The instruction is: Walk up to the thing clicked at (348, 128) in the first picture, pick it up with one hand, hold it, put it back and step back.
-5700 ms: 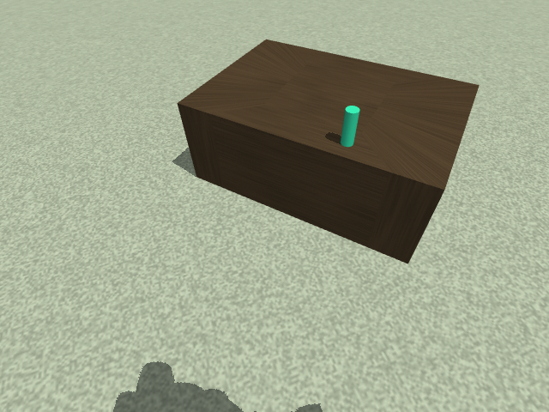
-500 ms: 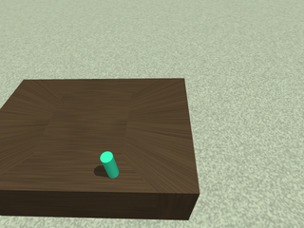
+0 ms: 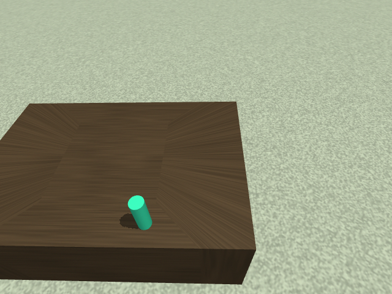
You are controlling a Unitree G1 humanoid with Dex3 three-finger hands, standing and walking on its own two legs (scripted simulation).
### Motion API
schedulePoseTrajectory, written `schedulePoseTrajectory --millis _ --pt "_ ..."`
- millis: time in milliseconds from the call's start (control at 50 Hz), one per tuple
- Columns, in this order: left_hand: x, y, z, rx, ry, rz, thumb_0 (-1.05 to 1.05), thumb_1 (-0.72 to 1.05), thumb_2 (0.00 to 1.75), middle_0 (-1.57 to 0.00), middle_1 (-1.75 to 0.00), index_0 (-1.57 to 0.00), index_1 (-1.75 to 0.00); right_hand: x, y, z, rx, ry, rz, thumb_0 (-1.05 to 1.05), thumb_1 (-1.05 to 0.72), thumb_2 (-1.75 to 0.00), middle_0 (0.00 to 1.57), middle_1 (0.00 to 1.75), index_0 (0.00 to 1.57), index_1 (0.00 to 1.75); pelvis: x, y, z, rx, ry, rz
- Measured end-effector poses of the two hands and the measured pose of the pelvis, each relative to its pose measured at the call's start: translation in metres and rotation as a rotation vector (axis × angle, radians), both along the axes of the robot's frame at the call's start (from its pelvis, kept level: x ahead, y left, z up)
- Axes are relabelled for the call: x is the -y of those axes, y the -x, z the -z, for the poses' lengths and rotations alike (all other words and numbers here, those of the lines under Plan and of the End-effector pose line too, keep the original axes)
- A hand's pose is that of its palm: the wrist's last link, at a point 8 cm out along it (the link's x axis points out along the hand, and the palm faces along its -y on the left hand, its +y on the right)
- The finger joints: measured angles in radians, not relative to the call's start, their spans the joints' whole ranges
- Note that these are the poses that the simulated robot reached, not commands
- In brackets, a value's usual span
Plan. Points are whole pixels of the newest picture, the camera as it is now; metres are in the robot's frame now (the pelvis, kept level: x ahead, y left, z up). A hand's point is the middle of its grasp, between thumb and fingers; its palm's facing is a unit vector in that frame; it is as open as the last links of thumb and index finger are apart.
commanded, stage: stand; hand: left
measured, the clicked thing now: (140, 213) +0.44 +0.21 -0.26
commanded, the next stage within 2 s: go down in 0.82 s
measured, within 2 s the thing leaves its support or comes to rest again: neither
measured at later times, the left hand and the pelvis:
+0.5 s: hand out of the picture +0.07 +0.26 -0.15, palm faces -0.03 -0.94 -0.35, open 7.3 cm; pelvis +0.00 +0.00 +0.00, yaw +0 degrees
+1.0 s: hand out of the picture +0.10 +0.25 -0.15, palm faces +0.01 -0.94 -0.34, open 7.7 cm; pelvis +0.00 +0.00 +0.00, yaw +0 degrees
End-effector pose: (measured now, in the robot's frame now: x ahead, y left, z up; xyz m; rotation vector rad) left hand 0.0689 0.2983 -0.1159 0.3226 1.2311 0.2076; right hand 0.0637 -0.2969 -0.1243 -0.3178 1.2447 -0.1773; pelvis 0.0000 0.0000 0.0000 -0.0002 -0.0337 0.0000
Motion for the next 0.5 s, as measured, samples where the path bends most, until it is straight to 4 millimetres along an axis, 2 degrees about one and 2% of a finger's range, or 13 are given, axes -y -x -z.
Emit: schedulePoseTrajectory --millis 500 --pt "-0.0014 0.0 0.0005 -0.006 -0.001 0.009 0.01 0.91 0.9 -0.2 -0.3 -0.21 -0.3 -0.0017 0.0041 0.0006 -0.012 -0.001 0.007 0.0 -0.9 -0.9 0.2 0.3 0.2 0.3 -0.0015 -0.001 0.0 -0.004 0.0 0.004"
